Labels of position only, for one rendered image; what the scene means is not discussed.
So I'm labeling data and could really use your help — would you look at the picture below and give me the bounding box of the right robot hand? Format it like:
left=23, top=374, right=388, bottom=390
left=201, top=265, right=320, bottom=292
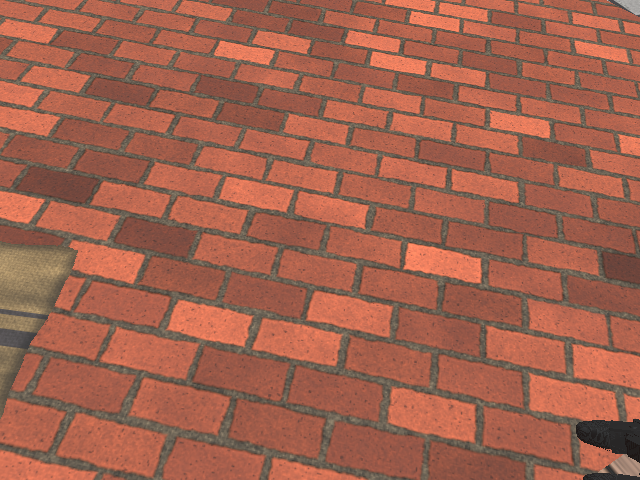
left=576, top=419, right=640, bottom=480

